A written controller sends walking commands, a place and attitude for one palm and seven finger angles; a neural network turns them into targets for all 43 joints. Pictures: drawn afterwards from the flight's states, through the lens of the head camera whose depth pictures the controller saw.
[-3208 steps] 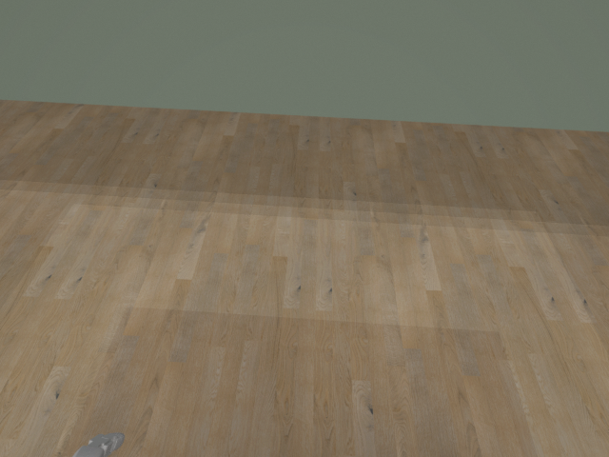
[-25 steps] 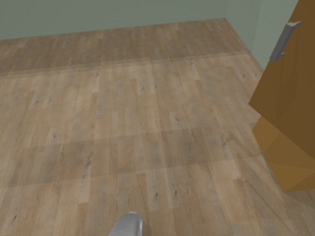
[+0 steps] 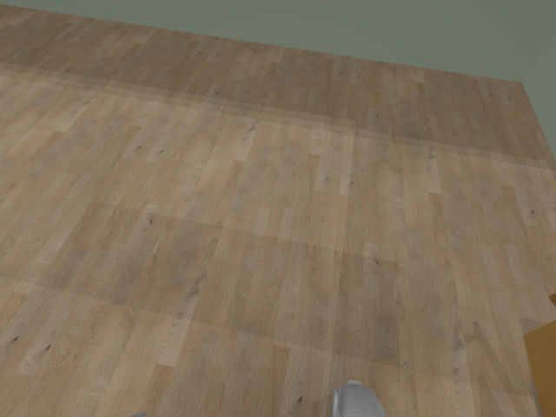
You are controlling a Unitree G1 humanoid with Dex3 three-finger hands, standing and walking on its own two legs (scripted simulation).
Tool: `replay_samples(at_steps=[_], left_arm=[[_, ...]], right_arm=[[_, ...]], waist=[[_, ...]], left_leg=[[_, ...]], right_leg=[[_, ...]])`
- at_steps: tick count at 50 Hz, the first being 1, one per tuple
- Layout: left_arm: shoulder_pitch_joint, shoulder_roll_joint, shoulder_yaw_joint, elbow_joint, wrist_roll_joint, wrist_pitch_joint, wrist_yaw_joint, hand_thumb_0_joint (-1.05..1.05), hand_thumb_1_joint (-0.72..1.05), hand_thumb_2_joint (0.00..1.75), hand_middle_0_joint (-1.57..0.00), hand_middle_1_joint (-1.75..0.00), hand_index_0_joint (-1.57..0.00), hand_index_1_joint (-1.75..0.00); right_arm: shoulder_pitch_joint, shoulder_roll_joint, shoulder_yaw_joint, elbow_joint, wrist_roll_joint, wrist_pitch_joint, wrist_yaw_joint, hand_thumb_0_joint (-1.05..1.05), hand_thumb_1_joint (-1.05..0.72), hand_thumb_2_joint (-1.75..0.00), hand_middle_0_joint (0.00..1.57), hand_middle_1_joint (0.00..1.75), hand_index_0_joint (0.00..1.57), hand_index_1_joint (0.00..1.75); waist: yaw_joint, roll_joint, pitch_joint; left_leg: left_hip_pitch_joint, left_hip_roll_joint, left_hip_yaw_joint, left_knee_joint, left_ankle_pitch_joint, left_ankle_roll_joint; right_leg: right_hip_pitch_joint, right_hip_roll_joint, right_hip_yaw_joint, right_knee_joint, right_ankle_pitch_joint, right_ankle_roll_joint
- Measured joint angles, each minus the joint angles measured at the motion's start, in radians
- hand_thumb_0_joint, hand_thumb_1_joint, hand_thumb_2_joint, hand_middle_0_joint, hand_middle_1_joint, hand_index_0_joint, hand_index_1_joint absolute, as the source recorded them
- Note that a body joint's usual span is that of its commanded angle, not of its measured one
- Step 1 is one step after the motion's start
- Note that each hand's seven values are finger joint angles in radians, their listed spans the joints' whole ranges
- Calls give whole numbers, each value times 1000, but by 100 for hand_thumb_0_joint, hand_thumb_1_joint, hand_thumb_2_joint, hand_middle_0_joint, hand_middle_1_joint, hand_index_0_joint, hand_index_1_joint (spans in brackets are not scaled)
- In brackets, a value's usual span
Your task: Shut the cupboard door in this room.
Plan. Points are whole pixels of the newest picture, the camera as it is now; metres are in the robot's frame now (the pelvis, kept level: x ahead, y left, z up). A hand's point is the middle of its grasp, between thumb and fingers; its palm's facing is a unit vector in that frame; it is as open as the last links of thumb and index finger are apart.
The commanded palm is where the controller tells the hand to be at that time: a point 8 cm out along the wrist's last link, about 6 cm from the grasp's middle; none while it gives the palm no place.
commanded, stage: turn to face it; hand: left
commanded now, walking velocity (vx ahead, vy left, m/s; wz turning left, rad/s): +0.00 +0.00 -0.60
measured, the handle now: out of the picture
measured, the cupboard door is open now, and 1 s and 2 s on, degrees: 23 23 23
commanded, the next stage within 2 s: none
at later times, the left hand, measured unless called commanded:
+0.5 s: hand (196, 362) +0.22 +0.16 -0.18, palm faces -0.16 -0.96 -0.21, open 7.3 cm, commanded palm none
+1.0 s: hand (228, 275) +0.39 +0.12 -0.16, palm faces -0.50 -0.82 -0.27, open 7.4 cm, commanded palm none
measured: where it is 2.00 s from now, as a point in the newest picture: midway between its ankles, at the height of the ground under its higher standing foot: (273, 412)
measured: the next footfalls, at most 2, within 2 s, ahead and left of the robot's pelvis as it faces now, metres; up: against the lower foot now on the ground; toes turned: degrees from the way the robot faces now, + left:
right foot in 0.22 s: +0.20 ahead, -0.15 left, +0.00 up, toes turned -9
left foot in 0.58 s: +0.23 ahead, +0.11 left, +0.00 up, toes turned -14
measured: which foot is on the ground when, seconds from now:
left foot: down 0.00-0.26, up 0.28-0.56, down 0.58-1.00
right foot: up 0.00-0.20, down 0.22-0.58, up 0.60-0.96, down 0.98-1.00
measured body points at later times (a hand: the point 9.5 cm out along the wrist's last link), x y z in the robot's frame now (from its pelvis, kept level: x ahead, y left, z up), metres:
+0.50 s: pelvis +0.13 -0.02 +0.00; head +0.20 -0.02 +0.44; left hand +0.23 +0.21 -0.16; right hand +0.15 -0.27 -0.15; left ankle +0.16 +0.11 -0.70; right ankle +0.16 -0.14 -0.74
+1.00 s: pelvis +0.17 -0.01 -0.01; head +0.21 -0.03 +0.43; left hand +0.41 +0.17 -0.14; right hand +0.08 -0.25 -0.16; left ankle +0.20 +0.12 -0.74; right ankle +0.11 -0.10 -0.74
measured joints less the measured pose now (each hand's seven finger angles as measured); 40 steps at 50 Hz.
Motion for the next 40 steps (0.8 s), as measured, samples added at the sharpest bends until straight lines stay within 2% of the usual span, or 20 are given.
replay_samples(at_steps=[5,10,11,13,16,17,19,21,24,28,29,30,32,35,37,40], left_arm=[[-62,-7,-15,-4,-7,-1,9,1,91,90,-20,-30,-20,-30],[-58,-26,-29,17,-9,9,8,1,91,90,-20,-30,-20,-30],[-50,-30,-30,18,-9,8,6,1,91,90,-20,-30,-20,-30],[-45,-45,-31,25,-5,-2,6,1,91,90,-20,-30,-20,-30],[-45,-57,-33,28,-10,-11,17,1,91,90,-20,-30,-20,-30],[-42,-59,-31,29,-12,-6,23,1,91,90,-20,-30,-20,-30],[-33,-55,-19,33,-14,6,36,0,92,90,-20,-30,-21,-30],[-21,-44,-12,39,-11,17,37,0,92,89,-20,-30,-21,-30],[-6,-27,-3,47,-5,31,30,0,92,89,-20,-30,-21,-30],[5,-6,11,44,-6,46,18,1,92,90,-20,-30,-21,-30],[9,-2,13,41,-10,51,17,1,91,90,-20,-30,-21,-30],[4,7,17,43,-15,57,14,1,91,90,-20,-30,-21,-30],[-5,24,23,42,-15,68,9,1,91,90,-20,-30,-21,-30],[-16,48,33,30,-11,72,-6,1,91,90,-20,-30,-20,-30],[-24,59,36,15,-12,73,-12,1,91,90,-20,-30,-20,-30],[-34,68,37,-3,-13,74,-18,1,91,90,-20,-30,-20,-30]], right_arm=[[71,37,5,57,1,-3,-16,0,-90,-90,21,30,21,30],[119,54,4,99,-1,9,-28,0,-90,-90,21,30,21,30],[127,52,3,103,0,14,-29,0,-90,-90,21,30,21,30],[117,43,-6,115,9,28,-31,0,-90,-90,21,30,21,30],[73,35,-13,107,17,50,-34,1,-91,-90,21,30,20,29],[59,34,-13,101,17,56,-33,1,-91,-90,21,30,20,29],[33,31,-14,84,17,65,-30,1,-91,-90,20,30,20,29],[10,27,-16,62,14,71,-27,1,-91,-90,20,30,20,29],[-20,22,-19,28,11,73,-23,0,-91,-90,20,30,20,29],[-45,16,-19,-6,15,57,-24,0,-91,-90,20,30,20,29],[-44,13,-17,-15,14,47,-25,0,-91,-90,20,30,20,29],[-45,16,-16,-19,9,39,-27,0,-91,-90,20,30,20,29],[-43,24,-6,-28,-1,34,-28,0,-91,-90,20,30,20,29],[-25,32,5,-38,-9,36,-30,0,-91,-90,21,30,21,29],[-16,31,8,-39,-10,39,-31,0,-90,-90,21,30,21,30],[-8,25,5,-38,-10,40,-30,0,-90,-90,21,30,21,30]], waist=[[-20,-4,-19],[-31,5,-19],[-31,11,-17],[-26,43,0],[-29,51,49],[-25,47,58],[-18,37,62],[-16,28,54],[-11,15,37],[4,-1,13],[3,0,2],[3,-9,0],[11,-19,0],[12,-12,-10],[13,-3,-13],[13,9,-12]], left_leg=[[99,9,-11,-64,-29,-18],[168,30,38,-11,-137,-45],[169,38,51,24,-173,-51],[115,77,65,179,-220,-66],[-55,70,-6,537,-297,-108],[-102,71,-21,605,-293,-117],[-177,85,-42,651,-263,-131],[-223,104,-57,614,-225,-143],[-232,121,-69,481,-182,-151],[-146,114,-73,220,-103,-154],[-116,116,-72,144,-56,-146],[-113,112,-59,144,-37,-133],[-91,120,-26,146,-53,-108],[-41,145,6,83,-47,-97],[-14,160,27,42,-32,-97],[13,179,68,10,-27,-99]], right_leg=[[42,39,-2,-249,111,-13],[172,108,-37,-417,119,-53],[206,122,-43,-449,116,-64],[226,160,-39,-455,17,-96],[237,179,-25,-461,19,-108],[247,184,-17,-481,29,-110],[266,191,0,-528,49,-110],[275,195,17,-562,64,-104],[275,197,46,-573,66,-90],[251,203,96,-526,38,-62],[237,208,106,-499,23,-53],[219,207,114,-446,-49,-53],[166,208,94,-264,-188,-49],[103,196,35,-25,-214,-31],[93,176,8,28,-195,-19],[112,146,-15,-10,-167,-9]])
